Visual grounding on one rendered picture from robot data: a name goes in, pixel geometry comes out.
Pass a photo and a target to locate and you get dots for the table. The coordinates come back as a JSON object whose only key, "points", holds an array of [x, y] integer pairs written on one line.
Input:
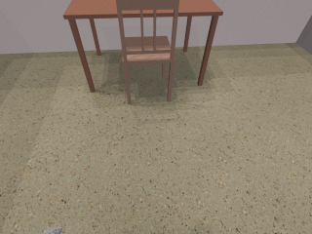
{"points": [[107, 9]]}

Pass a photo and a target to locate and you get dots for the chair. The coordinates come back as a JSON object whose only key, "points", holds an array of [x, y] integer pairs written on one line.
{"points": [[148, 49]]}

